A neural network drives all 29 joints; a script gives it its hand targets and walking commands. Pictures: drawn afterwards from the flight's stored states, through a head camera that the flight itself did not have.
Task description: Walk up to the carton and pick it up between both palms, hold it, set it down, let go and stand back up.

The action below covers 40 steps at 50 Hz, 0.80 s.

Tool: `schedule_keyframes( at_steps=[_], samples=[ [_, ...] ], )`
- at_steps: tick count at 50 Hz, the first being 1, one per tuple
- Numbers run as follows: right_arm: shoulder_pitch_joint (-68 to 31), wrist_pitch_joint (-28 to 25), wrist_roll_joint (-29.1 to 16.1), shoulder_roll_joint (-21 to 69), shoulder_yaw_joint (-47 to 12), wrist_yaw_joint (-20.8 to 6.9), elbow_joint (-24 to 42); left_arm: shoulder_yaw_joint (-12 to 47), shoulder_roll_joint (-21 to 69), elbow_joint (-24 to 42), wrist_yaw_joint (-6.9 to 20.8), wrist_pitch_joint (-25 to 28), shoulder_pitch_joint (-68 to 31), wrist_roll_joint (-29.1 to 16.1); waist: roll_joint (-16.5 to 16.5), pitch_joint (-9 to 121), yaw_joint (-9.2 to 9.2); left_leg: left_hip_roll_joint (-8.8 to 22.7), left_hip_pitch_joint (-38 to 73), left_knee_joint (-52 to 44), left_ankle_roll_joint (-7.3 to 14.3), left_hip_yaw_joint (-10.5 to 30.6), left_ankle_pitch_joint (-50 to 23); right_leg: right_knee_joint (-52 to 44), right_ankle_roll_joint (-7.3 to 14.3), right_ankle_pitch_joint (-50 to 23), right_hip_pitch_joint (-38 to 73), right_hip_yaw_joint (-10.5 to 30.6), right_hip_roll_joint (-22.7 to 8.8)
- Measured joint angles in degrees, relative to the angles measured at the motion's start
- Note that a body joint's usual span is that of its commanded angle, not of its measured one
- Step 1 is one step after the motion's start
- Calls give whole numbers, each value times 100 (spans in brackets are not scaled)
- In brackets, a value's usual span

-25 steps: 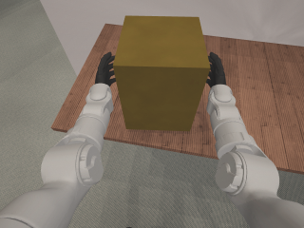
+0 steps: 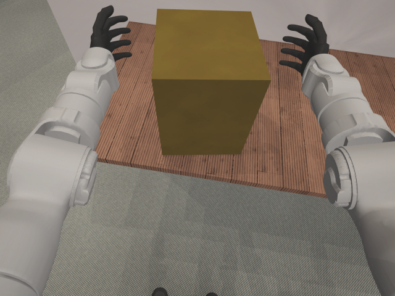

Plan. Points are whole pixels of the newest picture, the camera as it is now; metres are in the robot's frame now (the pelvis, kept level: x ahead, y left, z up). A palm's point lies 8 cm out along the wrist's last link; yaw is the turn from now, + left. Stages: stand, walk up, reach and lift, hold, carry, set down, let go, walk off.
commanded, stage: set down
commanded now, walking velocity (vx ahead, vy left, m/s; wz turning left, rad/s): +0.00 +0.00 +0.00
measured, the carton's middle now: (203, 89) +0.55 +0.00 +0.05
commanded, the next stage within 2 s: let go in 0.40 s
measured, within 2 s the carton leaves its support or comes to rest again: neither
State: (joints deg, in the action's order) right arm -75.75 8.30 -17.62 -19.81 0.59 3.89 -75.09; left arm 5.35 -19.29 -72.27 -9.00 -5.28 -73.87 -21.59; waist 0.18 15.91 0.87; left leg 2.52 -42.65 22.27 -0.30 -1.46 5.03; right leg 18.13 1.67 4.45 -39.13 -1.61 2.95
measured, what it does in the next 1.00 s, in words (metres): stands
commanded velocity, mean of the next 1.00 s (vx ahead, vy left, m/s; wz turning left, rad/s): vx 0.00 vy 0.00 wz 0.00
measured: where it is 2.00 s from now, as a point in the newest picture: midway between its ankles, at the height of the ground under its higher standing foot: outside the picture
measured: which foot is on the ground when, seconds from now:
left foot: down 0.00-1.00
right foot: down 0.00-1.00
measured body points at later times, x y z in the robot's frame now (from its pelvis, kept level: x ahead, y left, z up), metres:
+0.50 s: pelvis -0.02 +0.00 +0.00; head +0.07 +0.02 +0.44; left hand +0.49 +0.19 +0.14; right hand +0.49 -0.16 +0.14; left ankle +0.03 +0.12 -0.73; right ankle +0.01 -0.10 -0.73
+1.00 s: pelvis -0.01 -0.01 +0.00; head +0.06 +0.01 +0.45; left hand +0.47 +0.19 +0.12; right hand +0.47 -0.19 +0.14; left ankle +0.03 +0.12 -0.73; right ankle +0.01 -0.10 -0.73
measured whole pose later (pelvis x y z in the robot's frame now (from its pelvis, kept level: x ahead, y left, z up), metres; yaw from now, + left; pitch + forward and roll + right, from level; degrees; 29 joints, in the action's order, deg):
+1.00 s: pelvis -0.01 -0.01 +0.00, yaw +2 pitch +18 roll -1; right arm -62.1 7.7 -10.4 -14.7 7.4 3.1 -67.3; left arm 0.3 -18.1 -65.3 -6.3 -5.8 -60.1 -14.3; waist -1.0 12.1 3.3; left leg 1.6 -36.1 23.4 -0.8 0.0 5.7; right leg 22.7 2.2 7.3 -33.8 -2.7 2.1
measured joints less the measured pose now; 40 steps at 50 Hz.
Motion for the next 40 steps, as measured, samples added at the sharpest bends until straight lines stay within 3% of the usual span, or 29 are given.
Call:
schedule_keyframes(
  at_steps=[2, 8, 13, 18, 25, 40],
  samples=[
    [-91, 119, 24, -22, 44, -20, 8, 56, -35, 2, -20, -79, -62, -19, 9, 5, 28, -1, -24, 44, -4, 27, 4, 43, 6, 14, -15, -29, -1],
    [35, 74, 530, 372, 486, 23, 45, -447, 171, -522, 141, 321, -86, 566, 41, -235, 234, 0, 159, 125, -29, 180, 19, -1, 41, 8, 271, -176, 12],
    [603, -75, 1048, 866, 957, 66, 375, -850, 431, -221, 172, 410, 435, 1059, -19, -257, 285, -36, 252, 19, -34, 197, -53, 12, 50, 7, 315, -194, -22],
    [957, -21, 1359, 1088, 1312, 135, 819, -912, 495, 410, -8, 121, 801, 1167, -63, -210, 204, -47, 155, 23, -31, 157, -91, 135, 53, 18, 147, -156, -39],
    [759, 192, 1308, 855, 1297, 152, 798, -711, 266, 354, -89, -63, 583, 872, -67, -155, 169, -50, -33, 185, -33, 169, -65, 360, 58, 77, -68, -166, -46],
    [776, 222, 859, 504, 860, -34, 498, -495, 54, 235, 183, -81, 804, 694, -146, -318, 356, -73, 484, 197, -56, 170, 60, 487, 69, 260, 390, -151, -66]
  ],
)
